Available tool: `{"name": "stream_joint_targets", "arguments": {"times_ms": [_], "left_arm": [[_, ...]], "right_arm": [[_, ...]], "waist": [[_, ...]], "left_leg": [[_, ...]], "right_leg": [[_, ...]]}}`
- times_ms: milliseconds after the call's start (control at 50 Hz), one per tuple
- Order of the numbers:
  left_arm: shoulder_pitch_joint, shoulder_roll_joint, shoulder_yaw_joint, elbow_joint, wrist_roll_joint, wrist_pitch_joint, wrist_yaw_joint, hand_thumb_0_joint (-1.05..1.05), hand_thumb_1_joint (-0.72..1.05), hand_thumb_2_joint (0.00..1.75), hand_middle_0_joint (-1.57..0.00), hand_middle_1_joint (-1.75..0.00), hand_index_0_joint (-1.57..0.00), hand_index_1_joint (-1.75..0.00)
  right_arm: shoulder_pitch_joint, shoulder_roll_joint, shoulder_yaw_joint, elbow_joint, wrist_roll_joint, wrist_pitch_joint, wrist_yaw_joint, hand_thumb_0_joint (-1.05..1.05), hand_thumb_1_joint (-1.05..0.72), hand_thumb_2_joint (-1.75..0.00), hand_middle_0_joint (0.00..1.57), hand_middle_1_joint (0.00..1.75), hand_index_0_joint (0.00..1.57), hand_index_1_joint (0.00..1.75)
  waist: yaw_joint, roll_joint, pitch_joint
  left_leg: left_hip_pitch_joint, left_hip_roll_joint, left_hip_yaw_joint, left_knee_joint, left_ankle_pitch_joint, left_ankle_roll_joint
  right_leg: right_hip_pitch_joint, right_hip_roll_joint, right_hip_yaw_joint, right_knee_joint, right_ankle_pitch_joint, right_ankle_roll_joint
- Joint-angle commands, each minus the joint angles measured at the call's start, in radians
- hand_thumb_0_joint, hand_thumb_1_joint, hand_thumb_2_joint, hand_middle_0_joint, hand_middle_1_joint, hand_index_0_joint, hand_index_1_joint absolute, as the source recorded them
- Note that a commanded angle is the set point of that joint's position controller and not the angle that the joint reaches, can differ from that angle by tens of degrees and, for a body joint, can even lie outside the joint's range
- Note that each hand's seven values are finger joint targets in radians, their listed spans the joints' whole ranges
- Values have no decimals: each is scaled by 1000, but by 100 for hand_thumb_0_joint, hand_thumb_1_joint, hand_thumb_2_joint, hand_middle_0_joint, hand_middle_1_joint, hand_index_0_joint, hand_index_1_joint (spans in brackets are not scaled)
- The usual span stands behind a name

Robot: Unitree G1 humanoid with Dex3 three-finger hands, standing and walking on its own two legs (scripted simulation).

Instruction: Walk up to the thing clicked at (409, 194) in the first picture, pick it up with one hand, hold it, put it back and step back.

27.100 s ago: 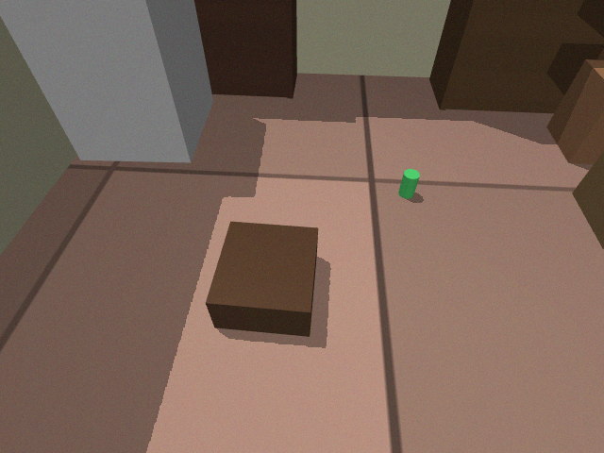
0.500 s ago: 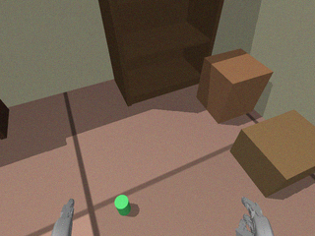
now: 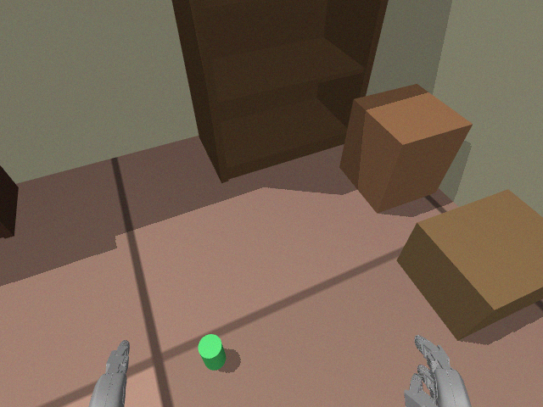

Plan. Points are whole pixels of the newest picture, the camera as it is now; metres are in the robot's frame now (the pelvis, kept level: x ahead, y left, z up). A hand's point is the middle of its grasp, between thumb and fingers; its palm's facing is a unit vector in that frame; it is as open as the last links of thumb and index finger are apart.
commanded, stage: home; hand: left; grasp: from the side
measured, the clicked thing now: (212, 352) +0.42 +0.20 -0.66
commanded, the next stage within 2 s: stand in 0.44 s
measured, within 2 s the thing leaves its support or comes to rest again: neither
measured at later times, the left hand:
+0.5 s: hand (148, 405) +0.17 +0.19 -0.06, palm faces +0.10 -0.96 -0.28, open 17.4 cm
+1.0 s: hand out of the picture +0.16 +0.21 -0.09, palm faces -0.01 -0.95 -0.32, open 9.2 cm
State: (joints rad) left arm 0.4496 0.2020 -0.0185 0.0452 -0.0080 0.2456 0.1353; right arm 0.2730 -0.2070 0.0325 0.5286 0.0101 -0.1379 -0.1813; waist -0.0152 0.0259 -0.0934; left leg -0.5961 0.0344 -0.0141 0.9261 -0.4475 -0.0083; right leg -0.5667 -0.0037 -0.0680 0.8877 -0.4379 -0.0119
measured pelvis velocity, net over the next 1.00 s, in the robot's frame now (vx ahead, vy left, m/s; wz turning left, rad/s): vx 0.00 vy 0.01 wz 0.00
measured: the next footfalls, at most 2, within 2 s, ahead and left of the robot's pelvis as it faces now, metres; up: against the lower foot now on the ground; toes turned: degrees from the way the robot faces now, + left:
none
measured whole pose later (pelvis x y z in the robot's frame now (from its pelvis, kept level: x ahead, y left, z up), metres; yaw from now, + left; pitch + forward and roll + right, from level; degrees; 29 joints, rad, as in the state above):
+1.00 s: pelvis +0.00 +0.01 +0.01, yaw +0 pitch +3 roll +0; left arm 0.27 0.27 -0.01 0.44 0.06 0.07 0.05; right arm 0.18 -0.25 0.02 0.73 -0.08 -0.05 -0.06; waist 0.02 -0.02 -0.01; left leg -0.48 0.00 0.01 0.85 -0.42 0.01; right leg -0.47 -0.03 -0.04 0.84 -0.42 0.00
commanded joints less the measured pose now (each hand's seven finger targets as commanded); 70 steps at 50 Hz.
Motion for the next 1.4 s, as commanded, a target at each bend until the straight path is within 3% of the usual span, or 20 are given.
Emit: {"name": "stream_joint_targets", "arguments": {"times_ms": [0,140,160,280,300,520,580,720,780,840,860,880,960,1000,1020,1100,1200,1300,1340,1380], "left_arm": [[-18,96,61,-169,8,-50,7,0,-54,6,-5,-6,-5,-6],[-43,107,65,-192,5,-53,8,0,-55,6,-5,-6,-5,-6],[-49,94,54,-166,6,-52,8,0,-53,7,-5,-6,-5,-6],[-17,98,60,-164,8,-51,9,0,-52,7,-5,-6,-5,-6],[-45,90,47,-175,6,-53,5,0,-53,7,-5,-6,-5,-6],[-33,92,54,-175,8,-58,10,0,-56,5,-5,-6,-5,-6],[-35,103,61,-187,6,-60,11,0,-32,29,-20,-30,-20,-30],[-29,92,53,-175,9,-61,7,0,24,85,-20,-30,-20,-30],[-21,104,65,-190,8,-58,8,0,48,90,-20,-30,-20,-30],[-36,94,57,-183,9,-58,9,0,72,90,-20,-30,-20,-30],[-195,226,104,167,95,-159,-40,0,80,90,-20,-30,-20,-30],[-164,240,113,246,105,-200,-66,0,88,90,-20,-30,-20,-30],[-202,245,94,374,66,-262,-104,0,90,90,-20,-30,-20,-30],[-213,249,95,447,54,-270,-109,0,90,90,-20,-30,-20,-30],[-213,255,93,486,53,-275,-108,0,90,90,-20,-30,-20,-30],[-276,268,88,598,50,-288,-106,0,90,90,-20,-30,-20,-30],[-274,275,78,723,43,-290,-103,0,90,90,-20,-30,-20,-30],[-286,285,70,825,36,-280,-100,0,90,90,-20,-30,-20,-30],[-294,294,69,859,34,-277,-103,0,90,90,-20,-30,-20,-30],[-281,298,66,895,36,-278,-105,0,90,90,-20,-30,-20,-30]], "right_arm": [[-60,-118,-53,-157,-2,-53,-13,0,-90,-90,20,30,20,30],[-72,-116,-47,-161,0,-52,-10,0,-90,-90,20,30,20,30],[-68,-118,-50,-155,0,-53,-10,0,-90,-90,20,30,20,30],[-62,-120,-53,-160,-2,-54,-12,0,-90,-90,20,30,20,30],[-66,-124,-53,-161,0,-54,-9,0,-90,-90,20,30,20,30],[-63,-116,-50,-155,-2,-57,-11,0,-90,-90,20,30,20,30],[-70,-113,-45,-161,-1,-56,-9,0,-90,-90,20,30,20,30],[-59,-118,-52,-154,-3,-57,-9,0,-90,-90,20,30,20,30],[-49,-115,-51,-155,-4,-55,-9,0,-90,-90,20,30,20,30],[-53,-118,-53,-155,-4,-52,-9,0,-90,-90,20,30,20,30],[-127,-247,-91,54,-116,18,50,0,-90,-90,20,30,20,30],[-96,-243,-100,92,-120,46,82,0,-90,-90,20,30,20,30],[-109,-233,-100,126,-77,67,139,0,-90,-90,20,30,20,30],[-126,-236,-106,159,-62,66,153,0,-90,-90,20,30,20,30],[-130,-235,-109,178,-59,68,157,0,-90,-90,20,30,20,30],[-140,-239,-107,246,-65,84,162,0,-90,-90,20,30,20,30],[-139,-254,-102,325,-55,90,164,0,-90,-90,20,30,20,30],[-148,-283,-100,401,-50,102,162,0,-90,-90,20,30,20,30],[-147,-290,-99,425,-47,106,162,0,-90,-90,20,30,20,30],[-172,-297,-97,443,-45,109,164,0,-90,-90,20,30,20,30]], "waist": [[-9,-23,-119],[0,17,-76],[-9,-1,-55],[-6,-6,-100],[-8,-4,-72],[1,1,-80],[4,6,-67],[-6,-4,-100],[-2,-6,-121],[-7,14,-107],[32,-49,47],[31,-75,-27],[32,-5,-9],[39,-19,-42],[38,-27,-54],[23,-22,2],[27,-18,44],[29,10,99],[26,4,129],[37,6,130]], "left_leg": [[80,-31,17,-127,198,22],[65,-28,10,-156,156,17],[59,-28,11,-157,135,19],[74,-30,14,-145,181,20],[69,-27,8,-161,148,19],[71,-25,4,-163,167,16],[62,-27,7,-163,160,16],[82,-24,3,-151,200,15],[86,-27,9,-136,241,18],[91,-24,6,-150,227,15],[106,18,-61,-195,337,53],[152,24,-46,-185,361,74],[200,19,-71,-274,235,84],[249,19,-72,-283,293,74],[269,16,-67,-286,311,68],[313,17,-65,-351,251,65],[343,39,-92,-436,351,55],[361,57,-109,-548,282,48],[339,57,-118,-606,196,44],[355,59,-122,-623,170,44]], "right_leg": [[72,12,21,-165,204,9],[53,15,13,-165,151,1],[43,14,13,-171,133,4],[63,14,15,-165,182,5],[48,17,9,-162,147,2],[59,18,5,-155,159,0],[54,15,8,-163,152,0],[63,20,4,-152,189,1],[83,15,11,-152,235,3],[70,18,8,-149,214,0],[167,-74,116,-180,259,-56],[196,-87,131,-172,292,-78],[207,-88,138,-221,208,-60],[237,-90,137,-233,286,-55],[260,-98,138,-251,319,-52],[252,-111,150,-329,250,-42],[334,-107,129,-379,336,-30],[373,-104,122,-456,254,-19],[387,-100,123,-481,205,-15],[404,-104,122,-506,211,-12]]}}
